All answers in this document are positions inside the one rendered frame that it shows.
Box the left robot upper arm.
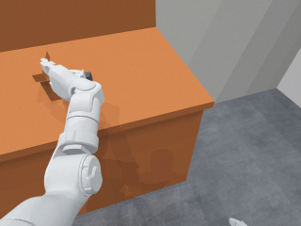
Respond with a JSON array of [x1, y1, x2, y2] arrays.
[[0, 153, 103, 226]]

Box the robot left hand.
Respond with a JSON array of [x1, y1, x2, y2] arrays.
[[40, 58, 86, 102]]

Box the robot left forearm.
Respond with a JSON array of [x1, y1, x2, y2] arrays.
[[44, 77, 105, 190]]

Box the tap lever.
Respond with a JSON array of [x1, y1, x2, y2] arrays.
[[85, 72, 93, 81]]

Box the counter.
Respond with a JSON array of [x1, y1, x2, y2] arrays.
[[0, 0, 214, 219]]

